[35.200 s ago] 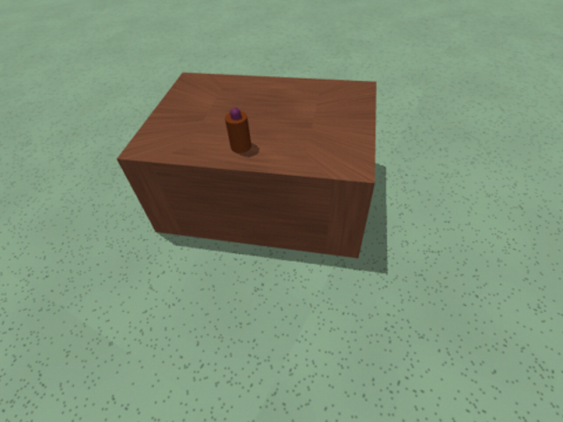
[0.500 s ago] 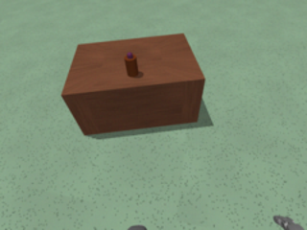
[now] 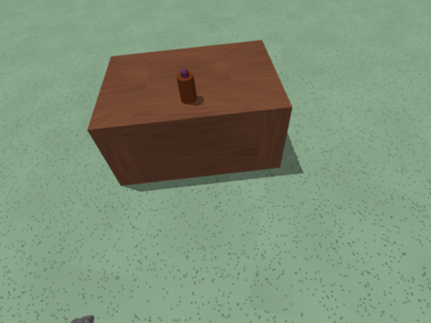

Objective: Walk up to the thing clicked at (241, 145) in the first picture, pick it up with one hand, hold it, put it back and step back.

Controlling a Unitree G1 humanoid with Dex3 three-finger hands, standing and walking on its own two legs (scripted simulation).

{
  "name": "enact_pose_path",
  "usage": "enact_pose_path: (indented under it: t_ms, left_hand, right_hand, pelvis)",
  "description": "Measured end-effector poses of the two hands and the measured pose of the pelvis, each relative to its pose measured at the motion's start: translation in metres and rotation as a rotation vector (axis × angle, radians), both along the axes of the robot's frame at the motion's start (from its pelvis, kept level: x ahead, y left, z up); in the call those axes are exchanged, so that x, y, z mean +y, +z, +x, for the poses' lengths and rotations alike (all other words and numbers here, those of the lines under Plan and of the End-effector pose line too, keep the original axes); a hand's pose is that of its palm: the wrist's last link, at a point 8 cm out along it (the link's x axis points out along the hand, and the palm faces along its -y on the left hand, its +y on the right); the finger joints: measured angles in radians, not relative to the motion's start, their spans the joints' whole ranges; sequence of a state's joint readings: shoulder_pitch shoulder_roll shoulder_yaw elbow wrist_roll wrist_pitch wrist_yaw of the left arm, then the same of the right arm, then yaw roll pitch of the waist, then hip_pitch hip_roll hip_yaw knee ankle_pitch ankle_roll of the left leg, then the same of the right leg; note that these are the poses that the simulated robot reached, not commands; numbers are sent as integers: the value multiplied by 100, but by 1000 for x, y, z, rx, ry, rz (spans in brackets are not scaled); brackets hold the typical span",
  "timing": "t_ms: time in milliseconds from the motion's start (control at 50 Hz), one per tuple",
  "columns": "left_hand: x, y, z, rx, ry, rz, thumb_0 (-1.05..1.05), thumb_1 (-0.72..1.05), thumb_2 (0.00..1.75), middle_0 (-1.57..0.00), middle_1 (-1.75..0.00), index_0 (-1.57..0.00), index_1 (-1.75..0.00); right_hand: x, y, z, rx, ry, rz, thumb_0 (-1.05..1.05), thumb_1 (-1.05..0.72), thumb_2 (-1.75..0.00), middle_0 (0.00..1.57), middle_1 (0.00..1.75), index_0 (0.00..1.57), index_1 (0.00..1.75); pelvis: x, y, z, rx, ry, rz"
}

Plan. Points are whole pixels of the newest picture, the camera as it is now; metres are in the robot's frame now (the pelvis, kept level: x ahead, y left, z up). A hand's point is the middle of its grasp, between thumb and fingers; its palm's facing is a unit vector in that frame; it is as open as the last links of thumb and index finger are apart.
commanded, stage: step back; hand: left
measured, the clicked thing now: (186, 84) +1.13 +0.15 -0.23
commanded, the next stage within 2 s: stand in 0.36 s
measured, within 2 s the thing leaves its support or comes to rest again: neither
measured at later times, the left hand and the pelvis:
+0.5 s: hand out of the picture +0.12 +0.28 -0.15, palm faces +0.02 -0.94 -0.33, open 7.4 cm; pelvis +0.04 +0.03 +0.01, yaw +1 degrees
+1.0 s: hand out of the picture +0.07 +0.27 -0.14, palm faces -0.02 -0.94 -0.34, open 7.4 cm; pelvis +0.00 +0.02 +0.02, yaw +1 degrees
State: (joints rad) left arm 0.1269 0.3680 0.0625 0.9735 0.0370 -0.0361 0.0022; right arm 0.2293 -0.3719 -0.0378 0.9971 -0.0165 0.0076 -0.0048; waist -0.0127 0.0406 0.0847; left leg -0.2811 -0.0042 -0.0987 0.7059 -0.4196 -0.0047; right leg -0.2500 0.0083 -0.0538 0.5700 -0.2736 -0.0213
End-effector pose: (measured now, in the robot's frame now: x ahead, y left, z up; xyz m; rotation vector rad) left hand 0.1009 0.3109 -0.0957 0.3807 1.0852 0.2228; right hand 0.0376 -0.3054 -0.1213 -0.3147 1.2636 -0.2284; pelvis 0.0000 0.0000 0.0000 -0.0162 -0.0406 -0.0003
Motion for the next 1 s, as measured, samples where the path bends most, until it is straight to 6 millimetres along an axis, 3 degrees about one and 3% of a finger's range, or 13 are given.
enact_pose_path:
  t_ms: [120, 260, 480, 580, 740, 1000]
  left_hand:
    - [-11, 1, 13, -26, 19, -36, 1, 90, 90, -21, -30, -21, -30]
    - [3, -14, 23, 4, 54, -71, 1, 90, 90, -21, -30, -21, -30]
    - [15, -16, 15, 81, 68, -83, 1, 90, 90, -21, -30, -21, -30]
    - [15, -11, 8, 96, 61, -81, 1, 90, 90, -21, -30, -21, -30]
    - [14, -4, -5, 96, 55, -72, 1, 90, 90, -21, -30, -21, -30]
    - [8, -4, -38, 140, 48, -69, 1, 90, 90, -21, -30, -21, -30]
  right_hand:
    - [0, 4, 34, -28, 52, -3, 1, -91, -89, 20, 30, 21, 30]
    - [18, 8, 60, -40, 76, -22, 1, -91, -89, 20, 30, 20, 30]
    - [43, 23, 103, -112, 95, 0, 1, -90, -89, 20, 30, 21, 30]
    - [48, 27, 113, -146, 100, 11, 1, -90, -89, 20, 30, 21, 30]
    - [47, 29, 102, -149, 96, 27, 1, -90, -89, 20, 30, 21, 30]
    - [31, 21, 41, -39, 50, 29, 1, -90, -89, 20, 30, 21, 30]
  pelvis:
    - [2, 3, 15, 6, 23, 20]
    - [15, 0, 27, 5, 26, 35]
    - [27, 10, 37, 0, 12, 8]
    - [29, 14, 33, -11, 9, 11]
    - [27, 18, 22, -25, 9, 14]
    - [21, 20, 4, -23, 12, 16]
